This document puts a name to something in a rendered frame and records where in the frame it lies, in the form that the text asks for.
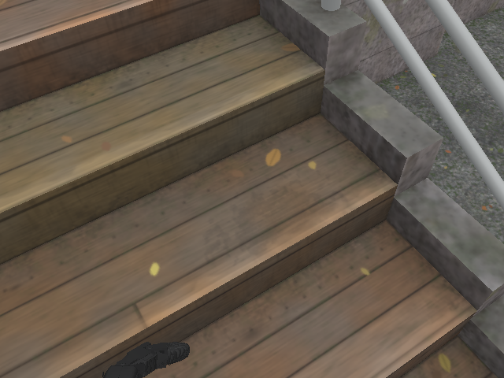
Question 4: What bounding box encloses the robot left hand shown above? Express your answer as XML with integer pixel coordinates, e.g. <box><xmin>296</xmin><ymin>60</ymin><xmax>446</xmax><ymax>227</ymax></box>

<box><xmin>102</xmin><ymin>342</ymin><xmax>190</xmax><ymax>378</ymax></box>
